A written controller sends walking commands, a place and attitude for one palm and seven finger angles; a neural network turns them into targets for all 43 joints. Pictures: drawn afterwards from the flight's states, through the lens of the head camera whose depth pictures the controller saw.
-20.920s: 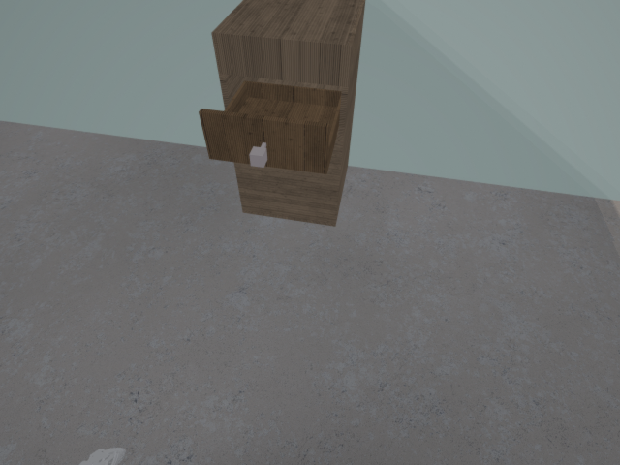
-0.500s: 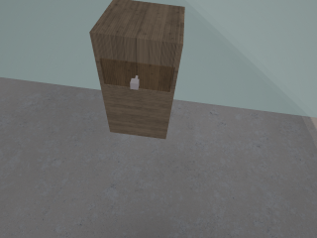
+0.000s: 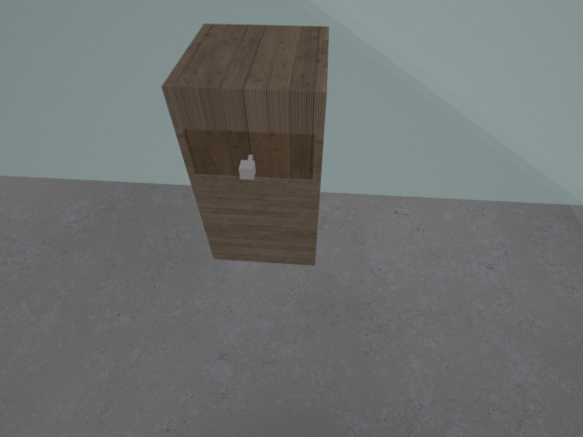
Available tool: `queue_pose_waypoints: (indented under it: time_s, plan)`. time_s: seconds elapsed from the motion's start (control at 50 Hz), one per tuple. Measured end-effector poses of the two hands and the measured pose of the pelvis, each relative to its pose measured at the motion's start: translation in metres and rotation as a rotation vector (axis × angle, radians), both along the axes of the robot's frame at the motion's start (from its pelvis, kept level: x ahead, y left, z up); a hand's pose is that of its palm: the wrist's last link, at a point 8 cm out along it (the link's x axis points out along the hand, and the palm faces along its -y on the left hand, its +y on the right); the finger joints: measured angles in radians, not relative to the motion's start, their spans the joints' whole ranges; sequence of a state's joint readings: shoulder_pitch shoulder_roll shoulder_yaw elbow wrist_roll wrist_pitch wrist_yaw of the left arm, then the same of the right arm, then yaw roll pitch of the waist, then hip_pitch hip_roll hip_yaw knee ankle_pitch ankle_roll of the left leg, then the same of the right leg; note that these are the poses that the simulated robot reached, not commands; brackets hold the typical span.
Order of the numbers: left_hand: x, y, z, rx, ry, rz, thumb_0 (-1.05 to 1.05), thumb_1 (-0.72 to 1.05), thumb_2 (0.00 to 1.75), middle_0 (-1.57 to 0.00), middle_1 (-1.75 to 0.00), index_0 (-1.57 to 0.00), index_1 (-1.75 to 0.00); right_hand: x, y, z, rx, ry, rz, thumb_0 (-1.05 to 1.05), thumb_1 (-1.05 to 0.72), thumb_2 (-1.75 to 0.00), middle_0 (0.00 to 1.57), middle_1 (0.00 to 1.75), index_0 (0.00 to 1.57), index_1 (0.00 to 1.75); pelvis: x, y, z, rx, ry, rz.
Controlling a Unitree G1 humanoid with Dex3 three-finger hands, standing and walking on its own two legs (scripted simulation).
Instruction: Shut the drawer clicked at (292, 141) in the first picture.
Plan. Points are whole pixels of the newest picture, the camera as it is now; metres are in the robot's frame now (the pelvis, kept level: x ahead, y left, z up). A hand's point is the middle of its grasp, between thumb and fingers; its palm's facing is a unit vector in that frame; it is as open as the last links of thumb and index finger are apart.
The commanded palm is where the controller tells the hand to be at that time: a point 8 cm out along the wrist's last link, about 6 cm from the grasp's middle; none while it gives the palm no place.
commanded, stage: let the arm hang, fingers relaxed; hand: left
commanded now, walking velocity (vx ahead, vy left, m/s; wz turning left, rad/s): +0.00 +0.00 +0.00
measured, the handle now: (248, 165) +0.87 +0.18 -0.20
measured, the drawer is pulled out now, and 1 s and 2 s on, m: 0.00 0.00 0.00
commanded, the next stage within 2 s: look to check the result in 0.26 s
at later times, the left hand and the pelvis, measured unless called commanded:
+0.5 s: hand out of the picture +0.01 +0.16 -0.17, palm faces +0.01 -0.98 -0.21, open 7.4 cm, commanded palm none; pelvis +0.02 -0.02 +0.00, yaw +0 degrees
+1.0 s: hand out of the picture +0.02 +0.14 -0.17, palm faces +0.02 -0.98 -0.20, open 7.4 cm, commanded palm none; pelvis +0.03 -0.03 +0.00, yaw +0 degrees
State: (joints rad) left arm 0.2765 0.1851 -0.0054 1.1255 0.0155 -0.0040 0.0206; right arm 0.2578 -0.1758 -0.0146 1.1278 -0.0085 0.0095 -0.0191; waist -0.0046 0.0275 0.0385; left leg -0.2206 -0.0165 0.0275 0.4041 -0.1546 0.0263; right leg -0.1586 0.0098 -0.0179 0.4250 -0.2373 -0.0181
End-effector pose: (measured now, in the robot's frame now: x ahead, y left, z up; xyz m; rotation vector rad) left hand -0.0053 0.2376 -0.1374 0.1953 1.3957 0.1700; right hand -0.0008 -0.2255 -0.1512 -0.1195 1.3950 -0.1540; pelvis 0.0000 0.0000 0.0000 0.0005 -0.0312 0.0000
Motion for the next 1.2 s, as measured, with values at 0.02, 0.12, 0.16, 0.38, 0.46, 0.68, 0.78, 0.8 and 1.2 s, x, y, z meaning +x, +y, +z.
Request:
queue_pose_waypoints:
  time_s: [0.02, 0.12, 0.16, 0.38, 0.46, 0.68, 0.78, 0.8, 1.2]
  plan:
    - [0.005, -0.003, -0.001, -0.006, -0.013, -0.004, 0.00, 0.91, 0.90, -0.23, -0.33, -0.23, -0.34, 0.001, -0.001, 0.000, -0.001, -0.003, -0.002, 0.01, -0.91, -0.89, 0.20, 0.30, 0.20, 0.30, 0.001, -0.001, 0.000, 0.000, 0.000, -0.001]
    - [0.026, -0.017, -0.003, -0.032, -0.057, -0.019, 0.00, 0.91, 0.90, -0.21, -0.31, -0.21, -0.31, 0.004, -0.005, 0.002, -0.008, -0.009, -0.009, 0.01, -0.91, -0.89, 0.20, 0.30, 0.20, 0.30, 0.003, -0.005, 0.000, 0.001, -0.001, -0.002]
    - [0.030, -0.020, -0.004, -0.033, -0.060, -0.021, 0.00, 0.91, 0.90, -0.20, -0.30, -0.21, -0.31, 0.004, -0.007, 0.003, -0.010, -0.005, -0.012, 0.01, -0.91, -0.89, 0.20, 0.30, 0.20, 0.30, 0.005, -0.007, 0.001, 0.001, 0.000, -0.003]
    - [0.024, -0.025, -0.003, -0.024, -0.013, -0.006, 0.00, 0.91, 0.90, -0.20, -0.30, -0.20, -0.30, 0.001, -0.011, 0.002, -0.006, 0.036, -0.018, 0.01, -0.91, -0.89, 0.20, 0.30, 0.20, 0.30, 0.012, -0.015, 0.001, 0.001, 0.006, -0.004]
    - [0.018, -0.028, -0.003, -0.024, 0.011, 0.003, 0.00, 0.91, 0.90, -0.20, -0.30, -0.20, -0.30, 0.002, -0.012, 0.001, -0.002, 0.044, -0.017, 0.01, -0.91, -0.89, 0.20, 0.30, 0.20, 0.30, 0.015, -0.017, 0.002, 0.002, 0.007, -0.004]
    - [0.012, -0.040, -0.003, -0.034, 0.033, 0.019, 0.00, 0.91, 0.90, -0.20, -0.30, -0.20, -0.30, 0.014, -0.016, 0.001, 0.001, 0.029, -0.014, 0.01, -0.91, -0.89, 0.20, 0.30, 0.20, 0.30, 0.020, -0.023, 0.002, 0.003, 0.005, -0.005]
    - [0.015, -0.044, -0.004, -0.038, 0.026, 0.020, 0.00, 0.91, 0.90, -0.20, -0.30, -0.20, -0.30, 0.019, -0.018, 0.001, -0.001, 0.021, -0.012, 0.01, -0.91, -0.89, 0.20, 0.30, 0.20, 0.30, 0.022, -0.025, 0.002, 0.003, 0.005, -0.004]
    - [0.016, -0.044, -0.004, -0.039, 0.024, 0.019, 0.00, 0.91, 0.90, -0.20, -0.30, -0.20, -0.30, 0.020, -0.019, 0.001, -0.002, 0.020, -0.012, 0.01, -0.91, -0.89, 0.20, 0.30, 0.20, 0.30, 0.022, -0.026, 0.002, 0.003, 0.006, -0.005]
    - [0.030, -0.040, -0.002, -0.020, -0.012, 0.012, 0.00, 0.91, 0.90, -0.20, -0.30, -0.20, -0.30, 0.018, -0.028, 0.002, -0.014, 0.023, -0.019, 0.01, -0.91, -0.89, 0.20, 0.30, 0.20, 0.30, 0.025, -0.029, 0.002, 0.002, -0.001, -0.005]
